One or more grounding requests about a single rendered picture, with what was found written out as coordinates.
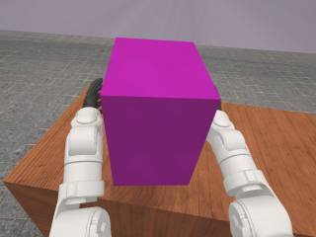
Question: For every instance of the carton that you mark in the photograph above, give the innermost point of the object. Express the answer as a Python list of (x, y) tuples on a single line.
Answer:
[(158, 103)]

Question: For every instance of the left robot upper arm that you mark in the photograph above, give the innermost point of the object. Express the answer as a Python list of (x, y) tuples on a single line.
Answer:
[(82, 222)]

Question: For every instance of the robot left hand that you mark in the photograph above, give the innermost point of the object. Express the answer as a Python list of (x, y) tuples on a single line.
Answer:
[(92, 95)]

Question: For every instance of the pedestal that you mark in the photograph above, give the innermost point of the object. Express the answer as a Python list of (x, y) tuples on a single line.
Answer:
[(282, 145)]

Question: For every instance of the right robot upper arm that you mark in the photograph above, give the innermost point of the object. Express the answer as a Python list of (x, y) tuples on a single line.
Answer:
[(261, 216)]

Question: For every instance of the robot right hand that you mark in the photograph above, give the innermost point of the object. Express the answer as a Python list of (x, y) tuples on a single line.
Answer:
[(219, 106)]

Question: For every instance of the left robot forearm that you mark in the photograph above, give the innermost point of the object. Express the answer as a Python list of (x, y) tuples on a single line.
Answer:
[(83, 158)]

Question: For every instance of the right robot forearm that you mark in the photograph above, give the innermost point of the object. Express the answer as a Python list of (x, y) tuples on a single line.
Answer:
[(242, 179)]

